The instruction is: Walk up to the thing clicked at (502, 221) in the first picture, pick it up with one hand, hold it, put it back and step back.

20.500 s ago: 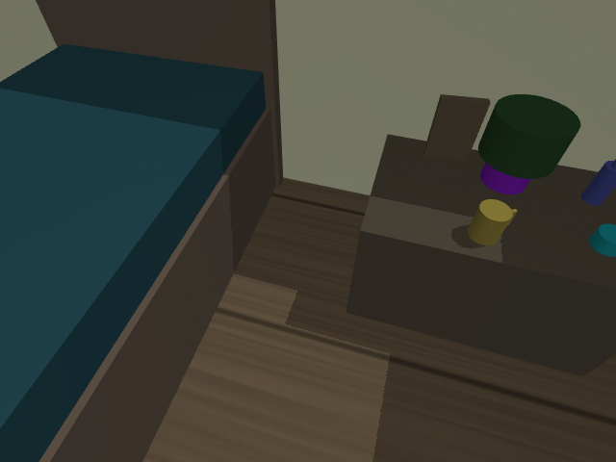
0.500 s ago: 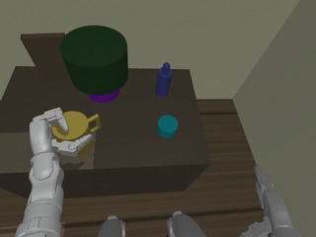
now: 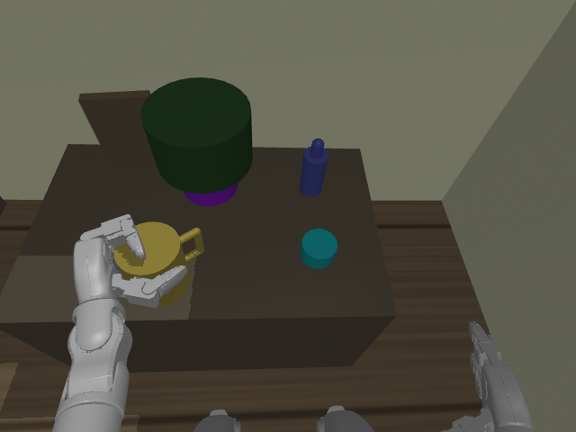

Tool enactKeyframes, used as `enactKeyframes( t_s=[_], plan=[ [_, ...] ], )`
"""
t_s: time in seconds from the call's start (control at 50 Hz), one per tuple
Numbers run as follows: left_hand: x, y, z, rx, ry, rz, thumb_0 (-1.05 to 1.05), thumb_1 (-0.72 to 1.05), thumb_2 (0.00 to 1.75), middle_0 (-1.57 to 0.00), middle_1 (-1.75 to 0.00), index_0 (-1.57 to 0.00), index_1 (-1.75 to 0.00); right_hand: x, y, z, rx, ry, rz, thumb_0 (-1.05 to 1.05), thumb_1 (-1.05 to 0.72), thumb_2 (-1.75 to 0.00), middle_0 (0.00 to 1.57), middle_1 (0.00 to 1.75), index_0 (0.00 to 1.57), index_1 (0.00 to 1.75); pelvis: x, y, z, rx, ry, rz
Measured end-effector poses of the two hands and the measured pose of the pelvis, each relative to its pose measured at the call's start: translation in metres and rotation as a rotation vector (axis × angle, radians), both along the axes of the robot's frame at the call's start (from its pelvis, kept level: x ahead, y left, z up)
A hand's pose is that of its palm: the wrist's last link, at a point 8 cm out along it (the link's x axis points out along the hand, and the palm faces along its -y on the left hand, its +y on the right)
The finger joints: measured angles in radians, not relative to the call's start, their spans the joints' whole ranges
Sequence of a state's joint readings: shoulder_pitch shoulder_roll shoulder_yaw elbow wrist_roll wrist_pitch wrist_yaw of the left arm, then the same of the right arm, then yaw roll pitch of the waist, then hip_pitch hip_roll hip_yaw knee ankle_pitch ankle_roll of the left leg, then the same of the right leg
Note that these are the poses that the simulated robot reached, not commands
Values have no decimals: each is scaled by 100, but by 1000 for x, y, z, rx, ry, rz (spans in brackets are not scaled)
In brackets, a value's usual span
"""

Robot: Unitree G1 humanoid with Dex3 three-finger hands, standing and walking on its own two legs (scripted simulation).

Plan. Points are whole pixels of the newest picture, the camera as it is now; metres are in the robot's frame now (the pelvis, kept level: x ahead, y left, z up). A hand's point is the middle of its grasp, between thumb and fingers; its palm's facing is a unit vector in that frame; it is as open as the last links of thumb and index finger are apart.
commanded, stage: lift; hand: left
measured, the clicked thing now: (166, 259) +0.37 +0.16 +0.00
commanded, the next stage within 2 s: hold in 0.16 s
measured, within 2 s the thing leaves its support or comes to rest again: neither
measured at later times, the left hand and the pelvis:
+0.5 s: hand (145, 257) +0.34 +0.17 +0.06, palm faces +0.23 -0.97 -0.01, open 6.9 cm; pelvis +0.01 +0.00 +0.01, yaw +0 degrees
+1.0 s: hand (144, 260) +0.32 +0.17 +0.07, palm faces +0.23 -0.97 -0.01, open 6.8 cm; pelvis +0.01 -0.01 +0.02, yaw +0 degrees
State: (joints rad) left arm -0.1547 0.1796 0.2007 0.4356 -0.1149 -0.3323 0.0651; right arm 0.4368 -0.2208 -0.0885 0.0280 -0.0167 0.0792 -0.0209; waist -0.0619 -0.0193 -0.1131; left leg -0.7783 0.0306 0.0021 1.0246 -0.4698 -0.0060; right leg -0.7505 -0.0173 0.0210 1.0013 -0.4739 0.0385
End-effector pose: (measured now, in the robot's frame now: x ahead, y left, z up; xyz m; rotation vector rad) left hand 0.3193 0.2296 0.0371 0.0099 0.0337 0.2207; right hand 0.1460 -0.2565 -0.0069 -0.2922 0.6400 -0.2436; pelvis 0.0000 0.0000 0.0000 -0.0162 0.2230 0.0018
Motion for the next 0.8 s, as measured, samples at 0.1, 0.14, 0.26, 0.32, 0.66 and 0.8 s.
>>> enactKeyframes(
  t_s=[0.1, 0.14, 0.26, 0.32, 0.66, 0.8],
  plan=[
    [-2, -1, 6, 1, 0, -3, 2, -45, 100, -61, -97, -134, -149, 2, -1, 0, 5, 0, -5, -1, 54, -5, 6, 6, 6, 5, 2, 0, 3, 2, -9, -1],
    [-3, -1, 8, 0, 0, -3, 2, -45, 100, -61, -97, -134, -149, 3, -1, 0, 7, 1, -8, -1, 54, -5, 6, 6, 6, 5, 3, 0, 4, 2, -12, -2],
    [-6, -2, 12, 1, 5, -3, 2, -45, 99, -61, -97, -135, -149, 5, -2, -1, 17, 7, -8, -1, 54, -5, 6, 6, 6, 5, 5, -1, 6, 4, -21, -1],
    [-8, -3, 15, 2, 6, -2, 2, -45, 99, -61, -97, -135, -149, 6, -3, -2, 19, 6, -9, -1, 54, -5, 6, 6, 6, 5, 5, -1, 7, 5, -25, -1],
    [-19, -10, 29, -2, 4, 8, 2, -45, 99, -61, -97, -137, -152, 7, -4, -3, 38, 4, -9, -1, 54, -5, 6, 6, 6, 5, 7, -5, 13, 8, -47, 2],
    [-23, -13, 35, -3, 3, 8, 2, -45, 99, -61, -97, -137, -153, 7, -5, -3, 42, 0, -18, -1, 54, -5, 6, 6, 6, 5, 7, -6, 15, 10, -58, 1]
  ],
)
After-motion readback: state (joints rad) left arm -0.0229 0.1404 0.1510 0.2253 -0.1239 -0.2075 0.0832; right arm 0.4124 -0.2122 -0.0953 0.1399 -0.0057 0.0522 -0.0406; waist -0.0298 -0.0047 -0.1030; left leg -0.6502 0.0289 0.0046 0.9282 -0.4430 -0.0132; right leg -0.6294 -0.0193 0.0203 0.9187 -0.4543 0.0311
